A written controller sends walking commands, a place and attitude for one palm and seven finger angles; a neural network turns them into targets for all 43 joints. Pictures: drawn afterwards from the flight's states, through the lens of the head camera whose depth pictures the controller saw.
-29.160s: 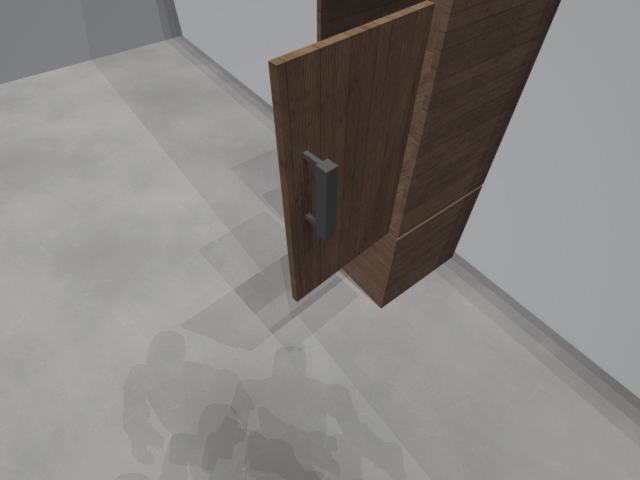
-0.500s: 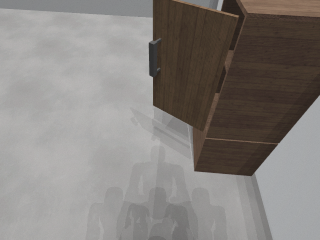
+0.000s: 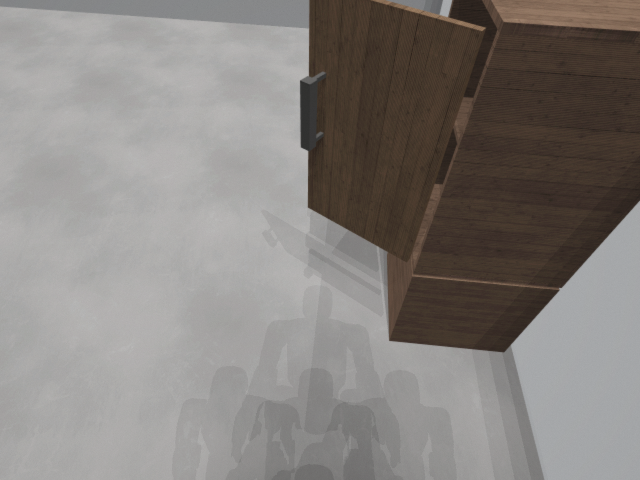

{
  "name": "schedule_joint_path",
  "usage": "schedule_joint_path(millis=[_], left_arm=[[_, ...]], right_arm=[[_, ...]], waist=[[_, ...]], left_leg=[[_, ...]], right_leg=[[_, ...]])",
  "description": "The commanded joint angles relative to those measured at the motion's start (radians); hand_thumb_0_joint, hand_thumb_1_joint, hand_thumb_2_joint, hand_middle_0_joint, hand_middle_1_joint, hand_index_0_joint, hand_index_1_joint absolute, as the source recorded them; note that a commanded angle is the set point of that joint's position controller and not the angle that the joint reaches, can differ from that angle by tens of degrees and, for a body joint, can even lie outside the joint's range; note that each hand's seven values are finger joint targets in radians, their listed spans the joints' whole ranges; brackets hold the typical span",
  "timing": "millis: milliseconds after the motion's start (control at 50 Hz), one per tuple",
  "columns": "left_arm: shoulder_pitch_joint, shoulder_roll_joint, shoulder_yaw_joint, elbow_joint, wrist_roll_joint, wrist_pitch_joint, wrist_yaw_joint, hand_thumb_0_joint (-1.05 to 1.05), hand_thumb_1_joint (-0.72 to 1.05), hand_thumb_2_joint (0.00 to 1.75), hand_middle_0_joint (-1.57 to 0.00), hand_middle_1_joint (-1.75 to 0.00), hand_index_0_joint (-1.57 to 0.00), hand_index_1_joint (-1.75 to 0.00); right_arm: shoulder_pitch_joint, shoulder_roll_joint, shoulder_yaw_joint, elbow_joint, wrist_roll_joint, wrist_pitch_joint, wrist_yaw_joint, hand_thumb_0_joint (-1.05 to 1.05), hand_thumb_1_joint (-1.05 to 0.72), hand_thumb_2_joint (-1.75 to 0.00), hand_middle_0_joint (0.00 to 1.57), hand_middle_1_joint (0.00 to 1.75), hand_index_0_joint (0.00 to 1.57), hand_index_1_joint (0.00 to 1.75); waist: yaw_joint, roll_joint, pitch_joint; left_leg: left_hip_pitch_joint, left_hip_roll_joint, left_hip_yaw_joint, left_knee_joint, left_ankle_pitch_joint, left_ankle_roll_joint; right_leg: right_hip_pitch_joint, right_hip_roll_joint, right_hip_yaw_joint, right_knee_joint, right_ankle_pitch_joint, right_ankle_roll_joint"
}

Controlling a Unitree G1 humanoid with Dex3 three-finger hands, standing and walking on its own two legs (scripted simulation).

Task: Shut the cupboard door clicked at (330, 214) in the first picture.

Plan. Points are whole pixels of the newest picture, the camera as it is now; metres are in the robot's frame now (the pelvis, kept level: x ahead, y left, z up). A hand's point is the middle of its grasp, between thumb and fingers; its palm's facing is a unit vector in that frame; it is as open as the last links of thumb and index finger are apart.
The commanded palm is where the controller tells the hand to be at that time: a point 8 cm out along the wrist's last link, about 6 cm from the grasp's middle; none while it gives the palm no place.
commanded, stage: walk to a spot facing it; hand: left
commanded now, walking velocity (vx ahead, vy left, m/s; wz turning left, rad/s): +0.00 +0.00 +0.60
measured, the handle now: (314, 111) +0.86 +0.05 +0.00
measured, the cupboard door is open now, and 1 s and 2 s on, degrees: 58 58 58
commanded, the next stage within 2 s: none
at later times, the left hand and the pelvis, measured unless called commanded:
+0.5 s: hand out of the picture +0.05 +0.24 -0.16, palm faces +0.27 -0.93 -0.27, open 7.4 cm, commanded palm none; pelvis -0.01 +0.00 +0.00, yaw +16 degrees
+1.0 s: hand out of the picture -0.11 +0.17 -0.19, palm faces +0.60 -0.74 -0.29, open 7.4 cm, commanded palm none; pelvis +0.00 -0.02 -0.03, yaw +38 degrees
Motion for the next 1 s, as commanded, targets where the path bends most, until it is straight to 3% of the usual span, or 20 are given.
schedule_joint_path(millis=[0, 160, 180, 220, 240, 320, 440, 540, 560, 600, 620, 660, 700, 780, 860, 900, 920, 940, 960, 980], left_arm=[[0.079, 0.134, 0.045, -0.054, 0.006, 0.007, 0.005, 0.00, 0.90, 0.90, -0.20, -0.30, -0.20, -0.30], [-0.034, 0.201, 0.087, -0.184, 0.018, 0.014, 0.007, 0.00, 0.90, 0.90, -0.20, -0.30, -0.20, -0.30], [-0.033, 0.196, 0.088, -0.199, 0.016, 0.020, 0.005, 0.00, 0.90, 0.90, -0.20, -0.30, -0.20, -0.30], [-0.069, 0.163, 0.078, -0.239, 0.009, 0.031, 0.008, 0.00, 0.90, 0.90, -0.20, -0.30, -0.20, -0.30], [-0.103, 0.166, 0.078, -0.257, 0.014, 0.037, 0.008, 0.00, 0.90, 0.90, -0.20, -0.30, -0.20, -0.30], [-0.117, 0.168, 0.080, -0.265, 0.017, 0.020, -0.013, 0.00, 0.90, 0.90, -0.20, -0.30, -0.20, -0.30], [-0.125, 0.171, 0.072, -0.306, 0.015, 0.028, -0.014, 0.00, 0.90, 0.90, -0.20, -0.30, -0.20, -0.30], [-0.001, 0.210, 0.079, -0.300, 0.008, 0.031, -0.008, 0.00, 0.90, 0.90, -0.20, -0.30, -0.20, -0.30], [0.052, 0.237, 0.087, -0.288, 0.008, 0.028, -0.005, 0.00, 0.90, 0.90, -0.20, -0.30, -0.20, -0.30], [-0.037, 0.359, 0.102, -0.331, 0.032, 0.020, 0.006, 0.00, 0.90, 0.90, -0.20, -0.30, -0.20, -0.30], [-0.172, 0.350, 0.090, -0.374, 0.018, 0.028, 0.011, 0.00, 0.90, 0.90, -0.20, -0.30, -0.20, -0.30], [-0.183, 0.252, 0.075, -0.362, 0.016, 0.001, 0.009, 0.00, 0.90, 0.90, -0.20, -0.30, -0.20, -0.30], [-0.136, 0.246, 0.070, -0.345, 0.016, -0.009, 0.007, 0.00, 0.90, 0.90, -0.20, -0.30, -0.20, -0.30], [0.027, 0.296, 0.089, -0.302, 0.019, -0.007, 0.004, 0.00, 0.90, 0.90, -0.20, -0.30, -0.20, -0.30], [0.044, 0.316, 0.100, -0.301, 0.019, -0.004, 0.001, 0.00, 0.90, 0.90, -0.20, -0.30, -0.20, -0.30], [0.031, 0.305, 0.096, -0.313, 0.008, -0.003, -0.004, 0.00, 0.90, 0.90, -0.20, -0.30, -0.20, -0.30], [0.043, 0.242, 0.084, -0.345, 0.003, 0.001, -0.010, 0.00, 0.90, 0.90, -0.20, -0.30, -0.20, -0.30], [-0.015, 0.197, 0.061, -0.386, 0.006, 0.004, -0.008, 0.00, 0.90, 0.90, -0.20, -0.30, -0.20, -0.30], [-0.084, 0.203, 0.064, -0.405, 0.008, 0.016, -0.003, 0.00, 0.90, 0.90, -0.20, -0.30, -0.20, -0.30], [-0.124, 0.193, 0.069, -0.393, 0.007, 0.020, -0.001, 0.00, 0.90, 0.90, -0.20, -0.30, -0.20, -0.30]], right_arm=[[0.033, -0.109, -0.033, -0.058, 0.000, 0.010, 0.005, 0.00, -0.90, -0.90, 0.20, 0.30, 0.20, 0.30], [0.024, -0.116, -0.064, -0.160, -0.007, 0.023, 0.030, 0.00, -0.90, -0.90, 0.20, 0.30, 0.20, 0.30], [0.043, -0.143, -0.069, -0.167, -0.009, 0.020, 0.032, 0.00, -0.90, -0.90, 0.20, 0.30, 0.20, 0.30], [0.126, -0.244, -0.087, -0.162, -0.025, 0.013, 0.013, 0.00, -0.90, -0.90, 0.20, 0.30, 0.20, 0.30], [0.150, -0.270, -0.091, -0.152, -0.022, 0.016, 0.003, 0.00, -0.90, -0.90, 0.20, 0.30, 0.20, 0.30], [0.023, -0.255, -0.083, -0.207, -0.019, 0.007, -0.002, 0.00, -0.90, -0.90, 0.20, 0.30, 0.20, 0.30], [0.005, -0.288, -0.102, -0.231, -0.022, 0.024, 0.010, 0.00, -0.90, -0.90, 0.20, 0.30, 0.20, 0.30], [-0.066, -0.288, -0.116, -0.272, -0.017, 0.040, 0.019, 0.00, -0.90, -0.90, 0.20, 0.30, 0.20, 0.30], [-0.093, -0.266, -0.114, -0.283, -0.009, 0.045, 0.022, 0.00, -0.90, -0.90, 0.20, 0.30, 0.20, 0.30], [-0.078, -0.185, -0.114, -0.305, -0.006, 0.045, 0.031, 0.00, -0.90, -0.90, 0.20, 0.30, 0.20, 0.30], [-0.045, -0.216, -0.115, -0.305, -0.018, 0.046, 0.037, 0.00, -0.90, -0.90, 0.20, 0.30, 0.20, 0.30], [-0.040, -0.199, -0.106, -0.291, -0.014, 0.049, 0.050, 0.00, -0.90, -0.90, 0.20, 0.30, 0.20, 0.30], [-0.073, -0.194, -0.095, -0.305, -0.003, 0.046, 0.057, 0.00, -0.90, -0.90, 0.20, 0.30, 0.20, 0.30], [-0.190, -0.156, -0.067, -0.337, 0.000, 0.040, 0.064, 0.00, -0.90, -0.90, 0.20, 0.30, 0.20, 0.30], [-0.172, -0.169, -0.065, -0.329, 0.004, 0.032, 0.063, 0.00, -0.90, -0.90, 0.20, 0.30, 0.20, 0.30], [-0.044, -0.229, -0.080, -0.292, -0.005, 0.020, 0.061, 0.00, -0.90, -0.90, 0.20, 0.30, 0.20, 0.30], [0.012, -0.340, -0.109, -0.284, -0.013, 0.014, 0.057, 0.00, -0.90, -0.90, 0.20, 0.30, 0.20, 0.30], [0.085, -0.394, -0.119, -0.263, -0.005, 0.021, 0.049, 0.00, -0.90, -0.90, 0.20, 0.30, 0.20, 0.30], [0.089, -0.384, -0.120, -0.255, -0.007, 0.020, 0.034, 0.00, -0.90, -0.90, 0.20, 0.30, 0.20, 0.30], [0.051, -0.356, -0.114, -0.263, -0.013, 0.017, 0.022, 0.00, -0.90, -0.90, 0.20, 0.30, 0.20, 0.30]], waist=[[0.015, -0.003, 0.048], [-0.011, -0.079, -0.012], [-0.020, 0.025, -0.021], [-0.064, 0.349, -0.017], [-0.066, 0.283, -0.055], [-0.010, 0.094, -0.075], [-0.021, 0.141, -0.100], [0.029, 0.196, -0.124], [0.058, 0.148, -0.116], [0.043, -0.229, -0.018], [-0.029, -0.063, 0.000], [-0.041, -0.191, 0.001], [-0.027, -0.187, -0.015], [0.053, -0.196, -0.052], [0.039, -0.233, -0.072], [-0.035, -0.117, -0.157], [-0.059, 0.186, -0.219], [-0.094, 0.288, -0.236], [-0.104, 0.186, -0.197], [-0.095, 0.231, -0.153]], left_leg=[[-0.099, 0.082, -0.131, 0.001, 0.070, -0.001], [-0.135, 0.069, -0.066, 0.255, 0.013, -0.027], [-0.098, 0.109, -0.155, 0.153, 0.147, 0.001], [0.003, 0.285, -0.660, -0.135, 0.299, 0.121], [0.024, 0.309, -0.702, -0.169, 0.188, 0.126], [-0.018, 0.210, -0.560, -0.161, 0.001, 0.126], [-0.011, 0.166, -0.575, -0.174, -0.079, 0.122], [-0.136, 0.077, -0.548, -0.144, -0.099, 0.057], [-0.253, 0.029, -0.503, -0.101, -0.178, 0.016], [-0.475, -0.156, -0.182, 0.537, -0.345, -0.096], [-0.402, -0.086, -0.200, 0.692, -0.338, -0.080], [-0.417, -0.016, -0.163, 0.791, -0.259, -0.079], [-0.401, -0.001, -0.108, 0.731, -0.231, -0.094], [-0.336, -0.010, -0.005, 0.437, -0.252, -0.090], [-0.196, -0.028, 0.042, 0.220, -0.185, -0.066], [0.104, 0.008, -0.012, 0.024, 0.140, -0.032], [0.338, 0.270, -0.335, 0.036, 0.504, 0.084], [0.325, 0.426, -0.487, 0.009, 0.763, 0.214], [0.255, 0.413, -0.466, 0.005, 0.652, 0.223], [0.174, 0.360, -0.454, -0.008, 0.533, 0.199]], right_leg=[[-0.076, -0.118, 0.043, -0.028, 0.012, -0.054], [-0.126, -0.290, -0.001, 0.074, 0.125, -0.117], [-0.171, -0.229, -0.060, 0.176, 0.061, -0.068], [-0.352, 0.007, -0.031, 0.567, -0.365, 0.016], [-0.407, -0.004, 0.081, 0.692, -0.344, 0.008], [-0.412, -0.008, 0.127, 0.683, -0.141, 0.033], [-0.330, 0.043, 0.107, 0.455, -0.175, 0.041], [-0.061, 0.094, 0.078, 0.126, -0.108, 0.018], [0.073, 0.066, 0.100, -0.026, -0.065, 0.000], [-0.038, -0.436, 0.602, -0.316, -0.323, -0.198], [-0.159, -0.431, 0.484, -0.237, -0.153, -0.214], [-0.113, -0.288, 0.302, -0.124, 0.132, -0.176], [-0.021, -0.257, 0.158, -0.033, 0.459, -0.160], [0.137, -0.259, 0.087, 0.064, 0.739, -0.123], [0.124, -0.270, 0.039, 0.147, 0.774, -0.095], [-0.037, -0.236, -0.035, 0.371, 0.631, -0.021], [-0.335, -0.113, -0.084, 0.594, 0.087, 0.049], [-0.439, -0.061, -0.006, 0.730, -0.418, 0.052], [-0.479, -0.075, 0.064, 0.761, -0.391, 0.050], [-0.482, -0.081, 0.082, 0.768, -0.344, 0.053]])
